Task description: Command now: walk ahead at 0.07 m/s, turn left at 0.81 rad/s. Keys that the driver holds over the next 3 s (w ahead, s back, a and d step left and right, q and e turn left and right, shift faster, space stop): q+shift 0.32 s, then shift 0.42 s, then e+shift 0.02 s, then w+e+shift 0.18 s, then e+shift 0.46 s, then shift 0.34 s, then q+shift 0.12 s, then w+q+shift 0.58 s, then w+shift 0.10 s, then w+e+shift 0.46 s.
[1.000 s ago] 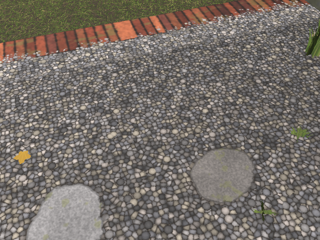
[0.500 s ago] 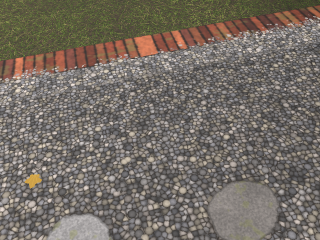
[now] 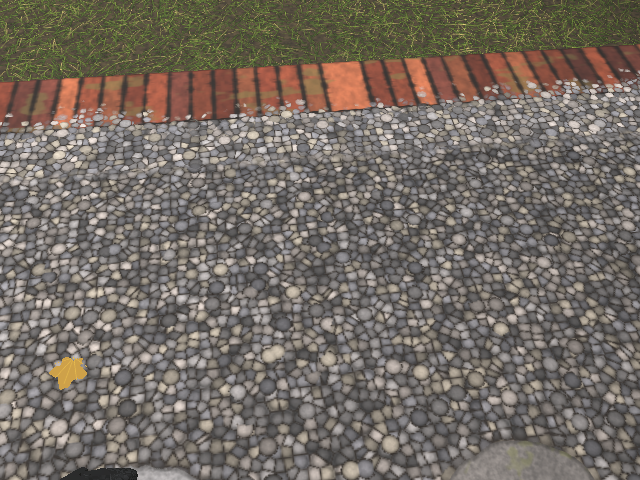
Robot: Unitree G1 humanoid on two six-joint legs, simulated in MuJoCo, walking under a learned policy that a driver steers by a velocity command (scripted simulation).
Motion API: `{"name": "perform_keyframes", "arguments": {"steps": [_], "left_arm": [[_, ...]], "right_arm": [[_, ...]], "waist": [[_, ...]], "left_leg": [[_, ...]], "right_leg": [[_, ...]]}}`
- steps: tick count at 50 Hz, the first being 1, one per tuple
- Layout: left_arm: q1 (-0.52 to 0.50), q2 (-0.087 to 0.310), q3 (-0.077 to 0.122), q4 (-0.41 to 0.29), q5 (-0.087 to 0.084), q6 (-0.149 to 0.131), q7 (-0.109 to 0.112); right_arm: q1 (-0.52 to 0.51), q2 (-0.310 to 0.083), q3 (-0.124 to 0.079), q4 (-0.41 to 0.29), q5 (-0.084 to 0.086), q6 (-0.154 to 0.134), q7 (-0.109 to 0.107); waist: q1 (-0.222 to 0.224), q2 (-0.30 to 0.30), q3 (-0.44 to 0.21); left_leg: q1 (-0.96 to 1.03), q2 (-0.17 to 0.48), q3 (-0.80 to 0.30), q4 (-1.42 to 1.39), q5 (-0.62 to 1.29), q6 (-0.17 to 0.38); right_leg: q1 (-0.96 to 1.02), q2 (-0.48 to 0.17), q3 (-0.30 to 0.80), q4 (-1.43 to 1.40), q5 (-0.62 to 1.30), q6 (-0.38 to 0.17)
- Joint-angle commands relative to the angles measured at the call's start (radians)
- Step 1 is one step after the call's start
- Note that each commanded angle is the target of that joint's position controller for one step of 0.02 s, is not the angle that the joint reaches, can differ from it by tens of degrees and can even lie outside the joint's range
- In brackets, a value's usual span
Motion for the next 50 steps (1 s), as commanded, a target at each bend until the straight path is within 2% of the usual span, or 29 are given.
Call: {"name": "perform_keyframes", "arguments": {"steps": [1,5,6,7,8,9,10,11,13,16,19,21,25,27,28,29,30,31,32,34,35,38,39,40,41,42,44,47,50], "left_arm": [[0.074,0.084,0.027,-0.052,-0.007,0.002,-0.002],[0.087,0.103,0.04,-0.052,-0.033,-0.023,-0.021],[0.136,0.114,0.049,-0.036,-0.041,-0.027,-0.025],[0.167,0.151,0.064,-0.028,-0.036,-0.025,-0.025],[0.146,0.217,0.078,-0.049,-0.001,-0.014,-0.021],[0.091,0.215,0.081,-0.063,0.048,-0.009,-0.027],[0.016,0.146,0.068,-0.104,0.045,-0.015,-0.024],[-0.03,0.105,0.058,-0.121,0.028,-0.014,-0.017],[-0.048,0.09,0.046,-0.133,-0.003,-0.005,-0.006],[0.017,0.111,0.047,-0.122,0.008,0.009,0.002],[0.119,0.152,0.064,-0.09,0.008,0.024,-0.005],[0.103,0.181,0.075,-0.089,-0.001,0.027,-0.019],[0.092,0.202,0.083,-0.073,-0.028,0.021,-0.043],[0.077,0.192,0.078,-0.058,-0.051,0.022,-0.042],[0.126,0.161,0.067,-0.031,-0.057,0.02,-0.042],[0.169,0.1,0.047,-0.027,-0.025,0.014,-0.049],[0.15,0.039,0.021,-0.077,0.021,0.004,-0.061],[0.061,0.121,0.049,-0.086,0.004,0.006,-0.048],[0.054,0.151,0.062,-0.074,-0.023,0.015,-0.042],[0.114,0.142,0.069,-0.027,-0.013,0.04,-0.027],[0.144,0.135,0.071,-0.015,-0.007,0.047,-0.024],[0.196,0.081,0.054,0.014,-0.017,0.046,-0.032],[0.197,0.072,0.045,0.02,-0.024,0.043,-0.042],[0.139,0.099,0.047,-0.008,-0.039,0.037,-0.051],[0.084,0.125,0.052,-0.038,-0.053,0.03,-0.055],[0.061,0.137,0.056,-0.051,-0.062,0.022,-0.056],[0.067,0.125,0.06,-0.052,-0.06,0.001,-0.059],[0.098,0.1,0.065,-0.048,-0.056,-0.018,-0.066],[0.086,0.072,0.06,-0.067,-0.043,-0.008,-0.081]], "right_arm": [[-0.057,-0.16,-0.046,-0.112,0.011,0.013,-0.029],[-0.04,-0.151,-0.055,-0.15,0.009,0.039,-0.035],[-0.055,-0.144,-0.055,-0.164,0.016,0.044,-0.034],[-0.026,-0.112,-0.047,-0.167,0.027,0.047,-0.031],[0.024,-0.053,-0.035,-0.173,0.033,0.051,-0.028],[0.008,-0.102,-0.051,-0.21,0.024,0.03,-0.014],[0.015,-0.199,-0.077,-0.186,0.009,0.023,-0.005],[0.048,-0.208,-0.085,-0.155,0.008,0.031,-0.002],[0.095,-0.144,-0.069,-0.135,0.0,0.054,0.0],[0.006,-0.091,-0.045,-0.19,0.018,0.055,0.008],[-0.072,-0.05,-0.024,-0.238,0.01,0.044,0.017],[-0.072,-0.031,-0.012,-0.246,0.004,0.039,0.026],[-0.046,-0.056,-0.018,-0.234,0.004,0.042,0.033],[0.016,-0.049,-0.02,-0.205,0.004,0.042,0.038],[0.043,-0.063,-0.025,-0.189,0.003,0.041,0.037],[0.066,-0.118,-0.037,-0.192,0.002,0.04,0.027],[0.034,-0.223,-0.052,-0.212,-0.013,0.043,0.018],[0.062,-0.169,-0.041,-0.211,-0.045,0.023,0.023],[0.013,-0.137,-0.026,-0.201,-0.05,0.005,0.029],[-0.096,-0.094,-0.013,-0.201,-0.018,-0.013,0.03],[-0.123,-0.075,-0.003,-0.196,-0.015,-0.017,0.028],[-0.135,0.004,0.023,-0.166,-0.027,-0.023,0.023],[-0.072,-0.018,0.011,-0.144,-0.023,-0.022,0.02],[-0.004,-0.113,-0.022,-0.127,-0.01,-0.021,0.018],[0.026,-0.148,-0.034,-0.11,-0.008,-0.027,0.015],[0.04,-0.146,-0.036,-0.099,-0.009,-0.04,0.011],[0.064,-0.13,-0.039,-0.075,-0.001,-0.072,0.004],[0.056,-0.114,-0.045,-0.06,0.001,-0.106,0.002],[0.008,-0.11,-0.049,-0.063,-0.017,-0.101,0.004]], "waist": [[0.055,0.146,-0.124],[0.05,0.184,-0.121],[0.077,0.188,-0.116],[0.078,0.138,-0.14],[0.033,-0.076,-0.174],[0.004,-0.316,-0.147],[-0.005,-0.23,-0.109],[-0.015,-0.149,-0.102],[-0.011,-0.088,-0.082],[0.046,-0.116,-0.05],[0.108,-0.122,-0.085],[0.103,-0.137,-0.109],[0.089,-0.183,-0.132],[0.043,-0.182,-0.136],[0.036,-0.153,-0.138],[0.052,-0.003,-0.184],[0.08,0.318,-0.166],[-0.01,0.223,-0.186],[0.016,0.176,-0.136],[0.062,0.161,-0.092],[0.082,0.159,-0.09],[0.099,0.138,-0.117],[0.059,0.151,-0.133],[0.003,0.195,-0.094],[-0.019,0.201,-0.044],[-0.024,0.184,-0.003],[-0.02,0.134,0.022],[0.0,0.101,0.001],[0.008,0.08,0.028]], "left_leg": [[0.037,0.231,-0.361,-0.171,-0.35,0.118],[0.093,0.214,-0.44,-0.138,-0.339,0.076],[0.074,0.188,-0.439,-0.11,-0.363,0.05],[0.01,0.131,-0.388,-0.016,-0.477,0.006],[-0.138,0.015,-0.203,0.235,-0.578,-0.04],[-0.276,-0.005,-0.083,0.479,-0.561,-0.072],[-0.287,0.07,-0.052,0.63,-0.462,-0.109],[-0.253,0.082,-0.015,0.708,-0.383,-0.122],[-0.254,0.102,0.033,0.892,-0.311,-0.152],[-0.305,0.173,0.131,0.832,-0.243,-0.189],[-0.272,0.204,0.138,0.679,-0.298,-0.204],[-0.169,0.208,0.158,0.558,-0.348,-0.185],[0.004,0.173,0.208,0.324,-0.366,-0.13],[0.146,0.151,0.226,0.059,-0.209,-0.073],[0.268,0.138,0.217,-0.077,-0.093,-0.043],[0.464,0.28,0.029,-0.076,0.112,-0.004],[0.51,0.531,-0.234,-0.041,0.403,0.154],[0.381,0.57,-0.244,-0.079,0.312,0.258],[0.324,0.504,-0.167,-0.098,0.212,0.226],[0.27,0.411,-0.067,-0.105,0.143,0.147],[0.23,0.389,-0.031,-0.105,0.207,0.142],[0.235,0.352,0.047,-0.099,0.195,0.129],[0.272,0.353,0.038,-0.148,-0.082,0.131],[0.317,0.401,-0.05,-0.22,-0.356,0.152],[0.346,0.458,-0.143,-0.274,-0.541,0.161],[0.381,0.498,-0.201,-0.307,-0.625,0.162],[0.489,0.543,-0.22,-0.335,-0.617,0.153],[0.55,0.543,-0.125,-0.347,-0.533,0.12],[0.462,0.5,0.069,-0.333,-0.279,0.105]], "right_leg": [[0.13,0.047,-0.02,-0.097,0.044,0.007],[0.279,0.063,-0.02,-0.333,0.012,-0.018],[0.371,0.043,-0.037,-0.458,0.072,-0.034],[0.504,-0.052,-0.004,-0.557,0.092,-0.076],[0.616,-0.293,0.22,-0.592,0.071,-0.19],[0.541,-0.42,0.423,-0.662,0.108,-0.288],[0.497,-0.398,0.334,-0.662,0.133,-0.288],[0.459,-0.322,0.196,-0.626,0.14,-0.246],[0.429,-0.255,0.051,-0.601,0.199,-0.222],[0.478,-0.233,-0.074,-0.611,0.258,-0.248],[0.568,-0.275,-0.067,-0.592,0.323,-0.303],[0.548,-0.288,-0.098,-0.575,0.357,-0.31],[0.523,-0.32,-0.1,-0.534,0.407,-0.307],[0.494,-0.308,-0.119,-0.461,0.436,-0.266],[0.43,-0.274,-0.155,-0.409,0.376,-0.208],[0.267,-0.203,-0.231,-0.254,0.13,-0.107],[0.006,-0.09,-0.302,-0.053,-0.35,-0.018],[0.009,-0.1,-0.176,0.103,-0.384,-0.004],[0.023,-0.103,-0.15,0.169,-0.32,-0.01],[0.039,-0.104,-0.138,0.185,-0.178,0.001],[0.088,-0.098,-0.137,0.202,-0.121,0.01],[0.189,-0.102,-0.137,0.07,-0.043,0.021],[0.187,-0.094,-0.171,0.016,-0.028,0.013],[0.101,-0.078,-0.199,0.026,-0.048,-0.003],[0.009,-0.092,-0.163,0.02,-0.056,-0.026],[-0.067,-0.098,-0.126,0.014,-0.056,-0.05],[-0.189,-0.109,-0.063,0.023,-0.033,-0.081],[-0.257,-0.134,-0.057,0.085,0.019,-0.087],[-0.191,-0.156,-0.118,0.065,0.062,-0.054]]}}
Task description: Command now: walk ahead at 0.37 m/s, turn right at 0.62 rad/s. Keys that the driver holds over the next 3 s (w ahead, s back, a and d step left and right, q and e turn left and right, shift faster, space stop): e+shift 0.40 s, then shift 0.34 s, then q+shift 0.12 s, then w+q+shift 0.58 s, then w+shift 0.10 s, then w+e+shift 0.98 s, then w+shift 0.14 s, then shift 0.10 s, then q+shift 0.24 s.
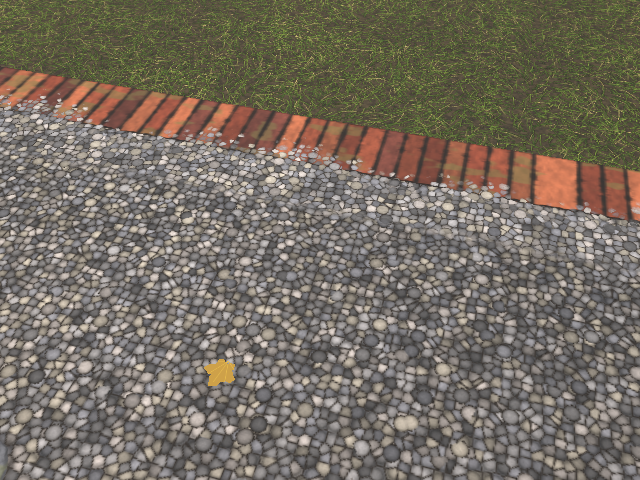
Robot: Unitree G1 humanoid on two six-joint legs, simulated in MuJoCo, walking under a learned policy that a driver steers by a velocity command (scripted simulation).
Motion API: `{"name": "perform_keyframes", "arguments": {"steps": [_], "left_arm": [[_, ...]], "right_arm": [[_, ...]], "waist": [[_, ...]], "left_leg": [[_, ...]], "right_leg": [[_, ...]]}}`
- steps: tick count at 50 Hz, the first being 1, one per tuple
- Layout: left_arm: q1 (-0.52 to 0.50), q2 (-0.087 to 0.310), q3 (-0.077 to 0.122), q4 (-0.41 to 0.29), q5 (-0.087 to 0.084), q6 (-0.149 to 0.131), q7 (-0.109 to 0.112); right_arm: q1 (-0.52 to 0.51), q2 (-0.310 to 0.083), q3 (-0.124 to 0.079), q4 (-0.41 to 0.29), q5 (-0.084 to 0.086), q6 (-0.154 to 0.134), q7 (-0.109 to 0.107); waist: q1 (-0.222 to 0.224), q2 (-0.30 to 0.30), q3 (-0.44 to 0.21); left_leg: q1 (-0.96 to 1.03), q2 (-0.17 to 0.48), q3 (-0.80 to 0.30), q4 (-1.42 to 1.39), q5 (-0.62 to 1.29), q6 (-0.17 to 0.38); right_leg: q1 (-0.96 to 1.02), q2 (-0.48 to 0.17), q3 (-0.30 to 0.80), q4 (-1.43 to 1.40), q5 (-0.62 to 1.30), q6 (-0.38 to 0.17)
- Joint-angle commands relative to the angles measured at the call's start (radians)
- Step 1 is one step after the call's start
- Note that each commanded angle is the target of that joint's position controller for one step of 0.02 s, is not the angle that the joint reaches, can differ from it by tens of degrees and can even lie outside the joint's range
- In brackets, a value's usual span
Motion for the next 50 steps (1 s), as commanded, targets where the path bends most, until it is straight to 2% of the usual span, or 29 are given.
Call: {"name": "perform_keyframes", "arguments": {"steps": [1,4,7,9,10,11,12,13,14,15,16,18,20,23,26,31,37,39,40,41,42,43,44,45,46,47,48,49,50], "left_arm": [[-0.124,0.037,0.004,-0.119,0.01,-0.013,-0.017],[-0.135,0.034,-0.001,-0.155,0.012,0.006,-0.037],[-0.128,0.078,0.015,-0.184,0.007,0.034,-0.046],[-0.032,0.12,0.044,-0.174,0.012,0.048,-0.039],[0.113,0.185,0.08,-0.133,0.017,0.05,-0.019],[0.17,0.319,0.111,-0.135,0.005,0.052,0.003],[0.102,0.395,0.101,-0.223,0.035,0.023,-0.009],[0.104,0.311,0.084,-0.237,0.035,-0.003,-0.036],[0.07,0.268,0.07,-0.226,0.028,-0.017,-0.037],[0.016,0.23,0.06,-0.23,0.01,-0.014,-0.027],[-0.041,0.204,0.049,-0.245,0.009,-0.005,-0.015],[-0.101,0.2,0.044,-0.272,0.034,0.005,0.004],[-0.091,0.209,0.048,-0.27,0.028,0.008,0.02],[-0.071,0.191,0.038,-0.263,0.021,0.019,0.04],[-0.064,0.173,0.025,-0.255,0.026,0.03,0.049],[-0.078,0.151,0.013,-0.246,0.041,0.036,0.049],[-0.084,0.128,0.001,-0.224,0.045,0.043,0.029],[-0.103,0.064,-0.024,-0.205,0.047,0.037,0.02],[-0.104,0.059,-0.028,-0.191,0.045,0.032,0.016],[-0.077,0.077,-0.021,-0.178,0.049,0.022,0.014],[-0.027,0.108,-0.01,-0.174,0.066,0.012,0.016],[0.011,0.119,-0.001,-0.168,0.073,0.005,0.02],[-0.009,0.109,-0.005,-0.168,0.081,0.002,0.024],[-0.047,0.088,-0.007,-0.186,0.067,0.001,0.021],[-0.074,0.075,-0.006,-0.193,0.045,-0.002,0.013],[-0.091,0.07,-0.004,-0.204,0.026,-0.012,0.006],[-0.071,0.067,0.001,-0.203,0.015,-0.031,0.002],[-0.004,0.078,0.01,-0.183,0.016,-0.053,0.001],[0.124,0.13,0.032,-0.143,0.028,-0.07,0.006]], "right_arm": [[-0.063,-0.16,-0.05,-0.061,-0.012,-0.014,-0.002],[-0.104,-0.199,-0.063,-0.057,-0.003,0.004,0.003],[-0.118,-0.223,-0.073,-0.051,0.029,0.019,0.014],[-0.135,-0.221,-0.075,-0.045,0.052,0.029,0.023],[-0.103,-0.177,-0.062,-0.04,0.049,0.029,0.031],[-0.074,-0.079,-0.031,-0.077,-0.006,0.029,0.033],[0.008,-0.073,-0.018,-0.116,-0.028,0.017,0.03],[-0.091,-0.18,-0.038,-0.122,0.007,0.01,0.024],[-0.147,-0.189,-0.037,-0.139,0.021,0.006,0.016],[-0.146,-0.181,-0.035,-0.121,0.001,0.009,0.0],[-0.144,-0.193,-0.039,-0.111,-0.014,0.017,-0.011],[-0.136,-0.187,-0.041,-0.092,-0.021,0.033,-0.008],[-0.137,-0.155,-0.031,-0.079,-0.025,0.041,-0.007],[-0.148,-0.139,-0.022,-0.065,-0.016,0.055,-0.011],[-0.185,-0.14,-0.022,-0.071,-0.009,0.066,-0.016],[-0.223,-0.135,-0.02,-0.082,-0.007,0.061,-0.016],[-0.226,-0.124,-0.014,-0.091,-0.002,0.042,0.001],[-0.182,-0.099,-0.004,-0.072,0.002,0.037,0.015],[-0.164,-0.089,0.0,-0.067,0.004,0.033,0.021],[-0.174,-0.119,-0.004,-0.078,-0.003,0.03,0.022],[-0.188,-0.207,-0.023,-0.103,-0.008,0.03,0.018],[-0.202,-0.257,-0.041,-0.101,0.001,0.038,0.018],[-0.163,-0.207,-0.033,-0.093,0.019,0.048,0.016],[-0.113,-0.178,-0.029,-0.077,0.036,0.055,0.014],[-0.058,-0.174,-0.028,-0.067,0.041,0.058,0.014],[-0.045,-0.193,-0.031,-0.068,0.042,0.055,0.016],[-0.087,-0.202,-0.033,-0.088,0.043,0.051,0.014],[-0.17,-0.191,-0.03,-0.125,0.044,0.049,0.01],[-0.272,-0.144,-0.018,-0.179,0.045,0.043,0.005]], "waist": [[-0.029,0.079,0.116],[-0.022,0.107,0.113],[-0.013,0.116,0.101],[0.057,0.08,0.034],[0.119,-0.001,-0.047],[0.093,-0.29,-0.039],[0.012,-0.358,-0.232],[0.097,-0.152,-0.264],[0.072,-0.129,-0.157],[0.041,-0.062,-0.099],[0.009,-0.074,-0.072],[-0.021,-0.074,-0.069],[-0.021,-0.058,-0.088],[-0.002,-0.064,-0.102],[0.018,-0.088,-0.08],[0.042,-0.112,-0.031],[0.055,-0.112,-0.032],[0.033,-0.103,-0.053],[0.012,-0.095,-0.044],[0.017,-0.079,-0.038],[0.056,-0.002,-0.054],[0.09,0.11,-0.066],[0.058,0.149,-0.112],[0.043,0.17,-0.105],[0.023,0.158,-0.034],[0.031,0.182,0.069],[0.064,0.201,0.122],[0.119,0.185,0.13],[0.186,0.104,0.119]], "left_leg": [[0.079,0.302,-0.147,-0.147,-0.03,0.155],[-0.044,0.268,0.003,-0.081,0.083,0.125],[-0.045,0.292,0.041,0.028,0.138,0.092],[-0.044,0.267,0.097,0.259,0.373,0.037],[-0.11,0.206,0.131,0.512,0.402,-0.012],[-0.417,0.1,0.135,0.882,-0.298,-0.094],[-0.654,-0.046,-0.106,1.17,-0.555,-0.127],[-0.695,-0.024,-0.229,1.193,-0.422,-0.1],[-0.727,-0.001,-0.221,1.139,-0.327,-0.068],[-0.704,0.038,-0.234,1.061,-0.249,-0.057],[-0.642,0.056,-0.247,0.981,-0.198,-0.052],[-0.534,0.029,-0.231,0.915,-0.125,-0.054],[-0.521,-0.001,-0.234,0.849,-0.084,-0.074],[-0.562,-0.006,-0.238,0.793,-0.035,-0.107],[-0.581,0.003,-0.245,0.752,0.004,-0.123],[-0.564,0.023,-0.242,0.647,0.008,-0.123],[-0.382,0.01,-0.196,0.477,-0.099,-0.106],[-0.252,0.026,-0.182,0.334,-0.043,-0.091],[-0.168,0.018,-0.175,0.198,0.098,-0.074],[-0.105,0.027,-0.207,0.139,0.27,-0.05],[-0.061,0.095,-0.288,0.197,0.528,-0.008],[-0.038,0.12,-0.326,0.241,0.59,0.056],[-0.032,0.114,-0.364,0.211,0.348,0.099],[-0.027,0.113,-0.423,0.178,-0.037,0.13],[-0.085,0.136,-0.525,0.106,-0.443,0.162],[-0.19,0.17,-0.626,0.034,-0.634,0.187],[-0.297,0.169,-0.659,0.005,-0.642,0.186],[-0.451,0.117,-0.609,0.038,-0.56,0.147],[-0.672,0.008,-0.463,0.194,-0.427,0.062]], "right_leg": [[-0.219,-0.071,-0.004,-0.032,0.048,0.026],[-0.046,-0.069,-0.061,-0.134,0.085,0.029],[0.042,-0.035,-0.117,-0.202,0.058,-0.009],[0.211,0.052,-0.182,-0.312,0.074,-0.066],[0.419,0.125,-0.181,-0.377,0.143,-0.112],[0.603,-0.073,0.152,-0.453,0.474,-0.199],[0.755,-0.296,0.72,-0.57,0.37,-0.427],[0.728,-0.289,0.707,-0.671,0.198,-0.402],[0.66,-0.249,0.607,-0.665,0.102,-0.349],[0.567,-0.194,0.523,-0.649,0.076,-0.289],[0.469,-0.153,0.453,-0.637,0.117,-0.256],[0.352,-0.097,0.371,-0.64,0.254,-0.234],[0.354,-0.07,0.346,-0.621,0.358,-0.23],[0.4,-0.077,0.342,-0.596,0.399,-0.219],[0.408,-0.073,0.365,-0.593,0.33,-0.193],[0.427,-0.065,0.389,-0.58,0.304,-0.18],[0.424,-0.062,0.395,-0.512,0.56,-0.216],[0.424,-0.061,0.354,-0.5,0.602,-0.206],[0.407,-0.045,0.326,-0.5,0.578,-0.184],[0.396,-0.018,0.309,-0.503,0.502,-0.151],[0.385,0.043,0.263,-0.456,0.343,-0.111],[0.348,0.119,0.17,-0.428,0.203,-0.065],[0.347,0.165,0.092,-0.403,-0.02,-0.033],[0.289,0.185,0.048,-0.376,-0.229,-0.031],[0.227,0.169,0.043,-0.367,-0.337,-0.043],[0.214,0.143,0.045,-0.38,-0.349,-0.056],[0.284,0.116,0.055,-0.425,-0.299,-0.072],[0.466,0.075,0.095,-0.521,-0.254,-0.096],[0.705,-0.016,0.22,-0.64,-0.308,-0.136]]}}
Over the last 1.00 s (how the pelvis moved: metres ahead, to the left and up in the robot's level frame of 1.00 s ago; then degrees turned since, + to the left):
0.04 0.00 0.02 21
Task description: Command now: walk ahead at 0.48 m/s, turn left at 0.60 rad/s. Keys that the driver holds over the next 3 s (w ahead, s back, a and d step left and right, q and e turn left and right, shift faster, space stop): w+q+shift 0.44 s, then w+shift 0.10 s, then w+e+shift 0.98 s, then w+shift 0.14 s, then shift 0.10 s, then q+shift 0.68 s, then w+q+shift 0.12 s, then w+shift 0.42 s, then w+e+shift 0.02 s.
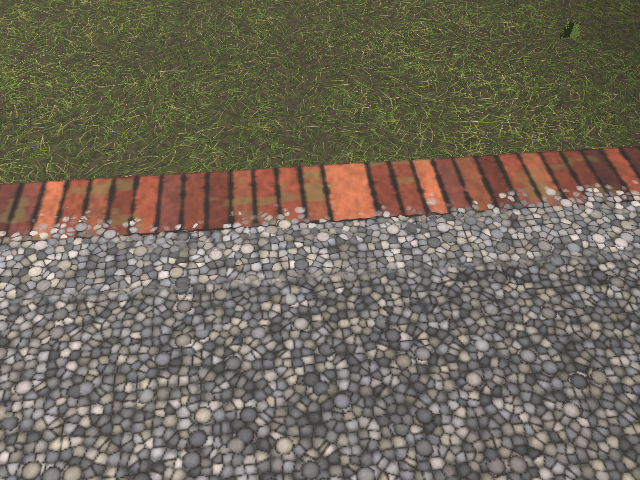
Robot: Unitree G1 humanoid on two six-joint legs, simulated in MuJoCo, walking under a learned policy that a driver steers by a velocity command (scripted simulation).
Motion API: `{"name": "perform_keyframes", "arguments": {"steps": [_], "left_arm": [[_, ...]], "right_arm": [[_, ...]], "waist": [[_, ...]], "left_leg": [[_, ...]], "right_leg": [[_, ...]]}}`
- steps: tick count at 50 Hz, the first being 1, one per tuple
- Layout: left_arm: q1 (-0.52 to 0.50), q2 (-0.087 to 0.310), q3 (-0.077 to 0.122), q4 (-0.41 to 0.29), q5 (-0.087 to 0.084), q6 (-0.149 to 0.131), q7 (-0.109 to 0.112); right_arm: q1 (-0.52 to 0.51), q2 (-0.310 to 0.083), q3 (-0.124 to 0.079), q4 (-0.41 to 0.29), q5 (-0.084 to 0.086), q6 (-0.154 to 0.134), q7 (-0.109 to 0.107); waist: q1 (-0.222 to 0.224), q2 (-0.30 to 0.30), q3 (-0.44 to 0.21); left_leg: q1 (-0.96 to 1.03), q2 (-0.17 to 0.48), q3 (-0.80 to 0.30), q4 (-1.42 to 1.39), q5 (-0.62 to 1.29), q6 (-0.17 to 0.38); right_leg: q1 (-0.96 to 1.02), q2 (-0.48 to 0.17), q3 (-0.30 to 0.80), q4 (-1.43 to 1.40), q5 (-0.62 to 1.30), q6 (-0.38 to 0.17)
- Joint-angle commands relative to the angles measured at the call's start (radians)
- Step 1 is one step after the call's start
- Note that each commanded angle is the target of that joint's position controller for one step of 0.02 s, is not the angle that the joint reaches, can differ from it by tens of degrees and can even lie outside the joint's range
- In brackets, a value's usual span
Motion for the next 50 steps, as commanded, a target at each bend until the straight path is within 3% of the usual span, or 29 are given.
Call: {"name": "perform_keyframes", "arguments": {"steps": [1,2,3,7,13,15,17,18,19,20,21,22,23,24,25,26,28,31,35,38,41,43,44,45,46,47,48,49,50], "left_arm": [[0.256,0.226,0.093,0.012,0.001,-0.06,0.004],[0.213,0.201,0.09,0.019,0.009,-0.066,0.002],[0.189,0.152,0.078,0.01,0.007,-0.07,0.006],[0.17,0.111,0.058,0.042,0.005,-0.064,0.002],[0.175,0.172,0.051,0.114,0.008,-0.068,0.01],[0.176,0.22,0.056,0.132,0.008,-0.066,0.009],[0.188,0.272,0.065,0.143,0.01,-0.052,0.017],[0.174,0.295,0.07,0.137,0.012,-0.042,0.021],[0.129,0.296,0.069,0.114,0.007,-0.044,0.023],[0.146,0.202,0.043,0.092,0.019,-0.065,0.024],[0.248,0.07,-0.009,0.0,0.0,-0.108,0.008],[0.076,0.195,0.01,-0.021,-0.018,-0.147,0.001],[-0.009,0.187,0.01,-0.056,-0.06,-0.152,0.006],[-0.001,0.162,-0.001,-0.045,-0.046,-0.151,0.017],[0.029,0.148,0.001,-0.02,-0.02,-0.139,0.022],[0.091,0.143,0.002,0.002,-0.02,-0.116,0.014],[0.115,0.128,0.004,0.031,-0.011,-0.073,0.011],[-0.028,0.09,-0.014,-0.005,0.01,-0.054,0.012],[-0.213,0.056,-0.029,-0.021,-0.016,-0.086,-0.019],[-0.299,0.071,-0.02,-0.05,-0.046,-0.099,-0.055],[-0.259,0.116,0.005,-0.061,-0.05,-0.104,-0.086],[-0.024,0.175,0.034,-0.016,-0.06,-0.075,-0.078],[0.249,0.224,0.057,0.053,-0.06,-0.056,-0.063],[0.472,0.261,0.062,0.118,-0.047,-0.039,-0.048],[0.402,0.272,0.063,0.123,-0.023,-0.052,-0.048],[0.361,0.192,0.058,0.08,-0.006,-0.045,-0.03],[0.306,0.16,0.046,0.061,0.011,-0.048,-0.022],[0.231,0.149,0.041,0.05,0.011,-0.055,-0.029],[0.158,0.15,0.041,0.028,0.006,-0.062,-0.029]], "right_arm": [[-0.283,-0.044,-0.004,-0.2,0.019,-0.037,-0.006],[-0.252,-0.078,-0.009,-0.2,0.015,-0.049,-0.001],[-0.206,-0.089,-0.012,-0.187,0.019,-0.054,0.006],[-0.176,-0.066,-0.002,-0.172,0.011,-0.043,0.036],[-0.335,-0.016,0.038,-0.248,0.001,-0.053,0.084],[-0.328,-0.029,0.033,-0.249,0.003,-0.054,0.092],[-0.236,-0.095,0.001,-0.24,0.01,-0.046,0.086],[-0.086,-0.152,-0.029,-0.212,0.018,-0.038,0.082],[0.172,-0.238,-0.078,-0.147,0.023,-0.022,0.069],[0.305,-0.285,-0.098,-0.082,0.03,-0.003,0.046],[0.214,-0.364,-0.096,-0.13,0.006,-0.021,0.045],[0.261,-0.253,-0.077,-0.146,-0.007,-0.034,0.043],[0.252,-0.225,-0.067,-0.119,-0.026,-0.052,0.043],[0.181,-0.201,-0.056,-0.119,-0.027,-0.067,0.047],[0.086,-0.159,-0.042,-0.132,-0.04,-0.076,0.048],[0.028,-0.129,-0.03,-0.146,-0.058,-0.08,0.046],[0.005,-0.076,-0.013,-0.121,-0.037,-0.083,0.041],[0.052,-0.084,-0.007,-0.072,-0.036,-0.106,0.028],[0.169,-0.105,-0.001,-0.014,-0.033,-0.129,0.01],[0.22,-0.126,-0.001,0.035,-0.038,-0.119,-0.002],[0.198,-0.173,-0.007,0.044,-0.07,-0.087,-0.027],[0.135,-0.21,-0.02,0.026,-0.105,-0.061,-0.054],[0.037,-0.24,-0.03,-0.008,-0.115,-0.05,-0.057],[-0.038,-0.195,-0.017,-0.051,-0.116,-0.06,-0.053],[0.124,-0.003,0.038,-0.104,-0.049,-0.094,-0.017],[0.043,-0.102,0.041,-0.133,-0.006,-0.142,0.01],[-0.061,-0.128,0.035,-0.171,0.006,-0.163,0.022],[-0.074,-0.104,0.045,-0.182,-0.013,-0.174,0.028],[-0.065,-0.089,0.045,-0.169,-0.043,-0.172,0.025]], "waist": [[0.17,-0.09,0.084],[0.124,-0.095,0.13],[0.095,-0.064,0.131],[0.079,-0.04,0.128],[0.099,-0.045,0.215],[0.066,-0.067,0.192],[-0.021,-0.162,0.082],[-0.117,-0.195,-0.01],[-0.258,-0.176,-0.129],[-0.257,-0.005,-0.143],[-0.08,0.306,-0.332],[-0.2,0.127,-0.401],[-0.165,0.079,-0.205],[-0.091,-0.059,-0.091],[-0.026,-0.081,-0.034],[0.03,-0.014,-0.002],[0.054,0.038,0.062],[0.009,0.061,0.154],[-0.103,0.023,0.156],[-0.126,0.041,0.183],[-0.061,0.111,0.079],[0.079,0.169,-0.05],[0.21,0.158,-0.139],[0.308,-0.074,-0.192],[0.115,-0.46,-0.287],[0.168,-0.217,-0.32],[0.131,-0.068,-0.171],[0.046,0.108,-0.051],[-0.004,0.154,0.012]], "left_leg": [[-0.634,-0.017,-0.028,0.149,-0.129,0.024],[-0.734,0.062,-0.036,0.333,-0.123,0.036],[-0.765,0.099,-0.041,0.432,-0.075,0.041],[-0.798,0.155,0.031,0.632,0.08,0.027],[-0.549,0.16,0.209,0.339,0.313,0.013],[-0.364,0.087,0.298,0.232,0.299,0.067],[-0.198,-0.015,0.363,0.24,0.209,0.116],[-0.004,-0.055,0.37,0.246,0.16,0.148],[0.365,-0.079,0.327,0.176,0.191,0.197],[0.692,0.016,0.102,0.135,0.171,0.225],[0.899,0.299,-0.625,-0.131,-0.276,0.446],[0.856,0.299,-0.768,-0.299,-0.493,0.378],[0.69,0.302,-0.697,-0.363,-0.415,0.331],[0.473,0.283,-0.591,-0.371,-0.265,0.308],[0.297,0.237,-0.457,-0.353,-0.131,0.295],[0.163,0.193,-0.365,-0.361,-0.076,0.295],[0.017,0.15,-0.213,-0.394,0.008,0.284],[-0.075,0.082,-0.004,-0.431,0.263,0.231],[0.008,0.086,0.113,-0.505,0.35,0.12],[0.256,0.135,0.168,-0.503,0.532,0.058],[0.488,0.175,0.217,-0.335,1.174,-0.007],[0.525,0.211,0.228,-0.031,1.627,-0.029],[0.405,0.215,0.234,0.267,1.68,-0.035],[0.077,0.1,0.246,0.778,1.021,-0.044],[-0.491,-0.086,0.073,1.159,-0.223,-0.114],[-0.561,-0.052,-0.036,1.09,-0.118,-0.031],[-0.557,-0.007,-0.042,0.98,-0.054,0.019],[-0.508,0.023,-0.026,0.867,-0.01,0.048],[-0.442,0.053,-0.026,0.764,0.015,0.049]], "right_leg": [[0.478,-0.371,0.464,-0.35,-0.259,-0.131],[0.452,-0.477,0.565,-0.346,-0.246,-0.176],[0.442,-0.483,0.512,-0.339,-0.188,-0.184],[0.406,-0.379,0.175,-0.363,0.139,-0.101],[0.165,-0.304,-0.163,-0.448,0.349,-0.039],[0.168,-0.302,-0.241,-0.397,0.764,-0.02],[0.256,-0.332,-0.272,-0.193,1.365,-0.005],[0.227,-0.35,-0.277,0.009,1.518,-0.001],[0.06,-0.33,-0.271,0.292,1.491,0.02],[-0.277,-0.214,-0.228,0.676,0.559,0.068],[-0.606,-0.033,-0.046,1.059,-0.147,0.09],[-0.647,-0.087,0.133,1.035,-0.005,0.04],[-0.685,-0.11,0.096,0.988,0.052,0.029],[-0.622,-0.158,0.084,0.901,0.103,0.028],[-0.538,-0.201,0.082,0.838,0.138,0.03],[-0.469,-0.232,0.088,0.81,0.162,0.034],[-0.44,-0.269,0.042,0.736,0.172,0.059],[-0.486,-0.262,-0.037,0.541,0.377,0.086],[-0.386,-0.186,-0.109,0.19,0.743,0.046],[-0.472,-0.119,-0.106,0.017,0.739,0.002],[-0.425,-0.012,-0.192,0.001,0.611,-0.04],[-0.225,0.035,-0.227,0.094,0.451,-0.068],[0.029,-0.004,-0.156,0.108,0.429,-0.108],[0.376,-0.075,-0.037,0.135,0.407,-0.172],[0.753,-0.313,0.579,0.013,-0.048,-0.402],[0.719,-0.343,0.822,-0.225,-0.358,-0.368],[0.554,-0.328,0.774,-0.282,-0.304,-0.306],[0.339,-0.304,0.726,-0.321,-0.224,-0.295],[0.178,-0.25,0.651,-0.335,-0.132,-0.296]]}}
Over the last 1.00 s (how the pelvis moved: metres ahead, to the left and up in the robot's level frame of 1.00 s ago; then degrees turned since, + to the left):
0.22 -0.13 -0.02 -24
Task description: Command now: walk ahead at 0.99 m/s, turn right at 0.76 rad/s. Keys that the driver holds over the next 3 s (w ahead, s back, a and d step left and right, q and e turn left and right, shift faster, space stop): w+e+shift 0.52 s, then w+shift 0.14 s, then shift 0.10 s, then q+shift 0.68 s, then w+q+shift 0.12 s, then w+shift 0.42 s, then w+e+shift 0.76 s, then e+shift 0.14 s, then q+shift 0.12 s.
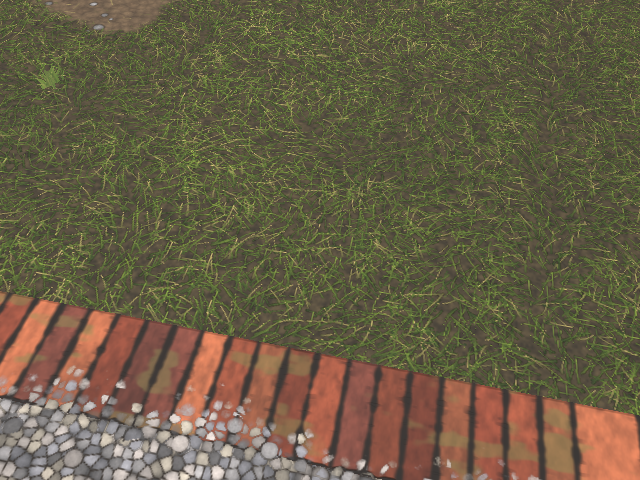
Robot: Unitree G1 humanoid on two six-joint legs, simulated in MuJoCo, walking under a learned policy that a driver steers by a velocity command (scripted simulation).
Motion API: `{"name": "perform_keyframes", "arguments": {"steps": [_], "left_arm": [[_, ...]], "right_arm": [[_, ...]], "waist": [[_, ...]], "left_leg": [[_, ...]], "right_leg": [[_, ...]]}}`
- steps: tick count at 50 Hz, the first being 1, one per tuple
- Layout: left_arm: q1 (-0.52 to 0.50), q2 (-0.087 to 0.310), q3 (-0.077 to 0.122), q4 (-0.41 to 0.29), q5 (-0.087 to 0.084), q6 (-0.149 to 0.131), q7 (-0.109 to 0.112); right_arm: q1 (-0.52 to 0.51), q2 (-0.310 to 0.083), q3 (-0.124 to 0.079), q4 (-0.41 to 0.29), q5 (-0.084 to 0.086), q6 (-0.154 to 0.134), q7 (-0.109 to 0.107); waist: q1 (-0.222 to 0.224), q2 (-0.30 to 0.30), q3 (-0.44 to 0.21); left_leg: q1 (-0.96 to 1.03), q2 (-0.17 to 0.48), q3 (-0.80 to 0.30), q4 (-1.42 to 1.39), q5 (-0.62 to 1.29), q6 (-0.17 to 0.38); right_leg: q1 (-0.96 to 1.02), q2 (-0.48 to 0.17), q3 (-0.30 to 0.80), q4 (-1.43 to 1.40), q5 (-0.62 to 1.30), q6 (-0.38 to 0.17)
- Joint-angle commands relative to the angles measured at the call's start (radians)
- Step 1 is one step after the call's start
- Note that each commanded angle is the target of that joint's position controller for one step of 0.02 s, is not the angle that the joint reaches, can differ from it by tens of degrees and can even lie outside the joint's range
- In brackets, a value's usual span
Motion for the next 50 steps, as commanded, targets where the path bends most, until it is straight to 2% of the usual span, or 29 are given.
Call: {"name": "perform_keyframes", "arguments": {"steps": [1,3,5,7,9,12,13,14,15,16,17,18,19,20,22,24,28,32,34,36,38,39,40,41,42,43,44,47,50], "left_arm": [[0.026,0.1,0.025,-0.086,0.015,-0.013,0.012],[-0.008,0.085,0.023,-0.085,-0.007,-0.009,0.017],[0.0,0.092,0.025,-0.073,-0.024,-0.011,0.033],[0.028,0.113,0.035,-0.048,-0.037,-0.006,0.044],[0.082,0.126,0.043,-0.021,-0.048,-0.002,0.047],[0.112,0.1,0.044,0.0,-0.054,0.011,0.054],[0.107,0.097,0.046,0.0,-0.046,0.02,0.056],[0.087,0.108,0.046,-0.004,-0.033,0.026,0.049],[0.041,0.067,0.029,-0.037,0.001,0.031,0.04],[0.22,-0.091,-0.014,-0.064,-0.013,0.024,0.034],[0.236,-0.038,-0.033,-0.093,-0.072,0.018,0.038],[0.119,0.044,-0.016,-0.083,-0.071,0.027,0.048],[0.013,0.085,-0.005,-0.096,-0.043,0.029,0.047],[-0.077,0.082,-0.001,-0.119,-0.016,0.028,0.041],[-0.093,0.051,0.003,-0.145,-0.033,0.042,0.025],[-0.097,0.008,-0.007,-0.165,-0.048,0.065,0.017],[-0.167,-0.004,-0.022,-0.198,-0.029,0.062,0.003],[-0.331,-0.011,-0.034,-0.225,-0.022,0.03,-0.025],[-0.391,0.001,-0.029,-0.247,-0.023,0.011,-0.041],[-0.329,0.057,0.0,-0.242,-0.003,0.001,-0.045],[0.029,0.136,0.048,-0.148,0.003,0.014,-0.023],[0.114,0.194,0.051,-0.106,0.019,0.028,-0.001],[0.099,0.213,0.032,-0.146,0.057,0.016,0.001],[0.12,0.145,0.035,-0.132,0.059,0.024,0.005],[0.041,0.142,0.027,-0.112,0.042,0.014,0.001],[-0.034,0.108,0.019,-0.089,0.02,0.001,0.001],[-0.085,0.061,0.007,-0.086,0.019,-0.008,0.0],[-0.191,0.033,0.006,-0.07,0.034,-0.024,-0.005],[-0.243,0.051,0.014,-0.045,0.039,-0.019,0.026]], "right_arm": [[-0.045,-0.108,-0.019,-0.147,-0.019,-0.05,0.012],[-0.041,-0.127,-0.026,-0.144,-0.023,-0.027,-0.004],[-0.162,-0.105,-0.014,-0.2,-0.044,-0.023,-0.013],[-0.265,-0.053,-0.001,-0.239,-0.042,-0.026,-0.011],[-0.294,-0.077,-0.02,-0.255,-0.007,-0.025,-0.013],[-0.316,-0.138,-0.053,-0.262,0.032,-0.032,-0.018],[-0.271,-0.165,-0.071,-0.252,0.037,-0.037,-0.019],[-0.136,-0.194,-0.095,-0.231,0.041,-0.042,-0.02],[0.111,-0.219,-0.11,-0.195,0.044,-0.034,-0.027],[0.226,-0.299,-0.121,-0.166,0.002,-0.022,-0.024],[0.234,-0.297,-0.126,-0.139,0.005,-0.014,-0.002],[0.165,-0.203,-0.113,-0.169,0.005,-0.003,-0.011],[0.132,-0.17,-0.104,-0.152,-0.002,0.008,-0.016],[0.121,-0.161,-0.101,-0.13,-0.018,0.014,-0.015],[0.07,-0.105,-0.085,-0.09,-0.026,0.008,-0.013],[0.059,-0.068,-0.078,-0.049,-0.002,0.004,-0.003],[0.03,-0.115,-0.086,-0.008,-0.008,-0.001,-0.005],[0.139,-0.176,-0.09,0.052,-0.004,-0.005,-0.005],[0.169,-0.217,-0.09,0.079,0.004,0.007,-0.006],[0.205,-0.265,-0.092,0.101,0.006,0.026,-0.023],[0.152,-0.278,-0.085,0.101,0.013,0.038,-0.032],[0.197,-0.174,-0.06,0.066,-0.016,0.033,-0.033],[0.405,-0.071,-0.01,0.093,0.01,0.011,-0.007],[0.266,-0.229,-0.058,0.106,0.042,0.005,-0.007],[0.155,-0.2,-0.058,0.046,0.069,0.012,-0.013],[0.11,-0.161,-0.051,0.043,0.053,0.021,-0.027],[0.127,-0.153,-0.059,0.062,0.04,0.043,-0.033],[0.222,-0.083,-0.063,0.092,0.032,0.108,-0.038],[0.147,-0.082,-0.073,0.035,0.017,0.122,-0.042]], "waist": [[-0.067,0.138,-0.023],[-0.095,0.095,0.032],[-0.059,0.062,0.083],[-0.002,0.004,0.073],[0.036,-0.041,0.019],[0.04,-0.084,-0.005],[0.007,-0.091,-0.044],[-0.081,-0.101,-0.132],[-0.207,-0.096,-0.309],[-0.118,0.306,-0.5],[-0.11,0.53,-0.522],[-0.156,0.339,-0.338],[-0.166,0.164,-0.205],[-0.159,0.043,-0.112],[-0.097,0.092,-0.04],[-0.066,0.117,-0.014],[-0.033,0.062,0.067],[-0.087,-0.019,0.131],[-0.079,0.019,0.134],[-0.016,0.118,0.027],[0.188,0.148,-0.153],[0.139,-0.051,-0.267],[0.055,-0.215,-0.597],[0.147,0.017,-0.654],[0.086,-0.009,-0.427],[0.032,0.058,-0.258],[-0.011,0.031,-0.185],[-0.093,-0.041,-0.123],[-0.105,-0.072,-0.09]], "left_leg": [[-0.4,0.101,-0.102,-0.093,0.044,0.021],[-0.348,0.133,-0.064,-0.236,0.063,-0.022],[-0.257,0.116,0.005,-0.459,0.2,-0.066],[-0.067,0.074,0.043,-0.699,0.414,-0.088],[0.05,0.04,0.013,-0.81,0.532,-0.11],[0.016,0.048,-0.046,-0.939,0.448,-0.107],[0.058,0.041,-0.038,-0.949,0.391,-0.092],[0.184,0.051,-0.027,-0.934,0.313,-0.065],[0.478,0.156,-0.079,-0.818,0.193,-0.018],[0.854,0.429,-0.57,-0.921,-0.14,0.135],[0.874,0.535,-0.952,-1.087,-0.561,0.192],[0.74,0.473,-0.811,-1.121,-0.548,0.152],[0.601,0.424,-0.605,-1.111,-0.328,0.116],[0.468,0.38,-0.449,-1.109,-0.103,0.099],[0.317,0.327,-0.263,-1.141,0.075,0.094],[0.266,0.321,-0.155,-1.167,0.158,0.095],[0.165,0.305,0.033,-1.247,0.32,0.104],[0.2,0.293,0.166,-1.343,0.448,0.085],[0.274,0.299,0.215,-1.298,0.815,0.074],[0.38,0.314,0.226,-1.091,1.351,0.06],[0.251,0.285,0.25,-0.661,1.398,0.017],[-0.056,0.158,0.222,-0.253,0.357,-0.022],[-0.311,0.0,-0.039,0.153,-0.326,-0.042],[-0.246,0.041,-0.17,0.137,-0.247,-0.031],[-0.298,0.094,-0.105,0.038,-0.192,-0.034],[-0.318,0.145,-0.047,-0.061,-0.141,-0.051],[-0.28,0.17,-0.031,-0.103,-0.105,-0.063],[-0.121,0.187,0.004,-0.16,-0.033,-0.105],[-0.192,0.203,0.027,-0.302,0.135,-0.123]], "right_leg": [[0.27,-0.289,0.668,-0.415,-0.295,-0.194],[0.107,-0.224,0.548,-0.424,-0.169,-0.183],[-0.063,-0.164,0.437,-0.434,-0.028,-0.163],[-0.18,-0.112,0.373,-0.416,-0.038,-0.098],[-0.134,-0.132,0.43,-0.391,-0.126,-0.06],[0.118,-0.166,0.505,-0.261,-0.102,-0.019],[0.184,-0.174,0.511,-0.17,0.021,0.002],[0.221,-0.161,0.481,-0.001,0.19,0.037],[0.112,-0.149,0.426,0.285,0.215,0.074],[-0.205,-0.036,0.306,0.67,-0.376,0.111],[-0.42,-0.13,0.237,0.881,-0.361,0.116],[-0.492,-0.185,0.199,0.929,-0.25,0.125],[-0.491,-0.215,0.159,0.901,-0.184,0.125],[-0.459,-0.25,0.144,0.855,-0.154,0.121],[-0.393,-0.311,0.151,0.783,-0.125,0.115],[-0.413,-0.347,0.139,0.767,-0.135,0.106],[-0.432,-0.34,0.129,0.61,0.04,0.128],[-0.321,-0.266,0.03,0.264,0.228,0.08],[-0.227,-0.195,-0.044,0.129,0.214,0.05],[-0.065,-0.092,-0.11,0.077,0.139,0.024],[0.401,-0.104,-0.036,-0.09,0.347,-0.034],[0.77,-0.319,0.235,0.023,0.681,-0.06],[1.07,-0.682,0.742,0.04,0.927,-0.31],[0.907,-0.613,0.626,-0.053,0.865,-0.247],[0.723,-0.57,0.457,-0.101,0.81,-0.194],[0.522,-0.515,0.359,-0.159,0.738,-0.144],[0.384,-0.488,0.278,-0.207,0.695,-0.127],[0.105,-0.456,0.093,-0.338,0.646,-0.111],[0.088,-0.432,-0.046,-0.364,0.604,-0.083]]}}
Over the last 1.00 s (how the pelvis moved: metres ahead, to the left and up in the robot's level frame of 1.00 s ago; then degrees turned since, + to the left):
0.72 0.35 -0.02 17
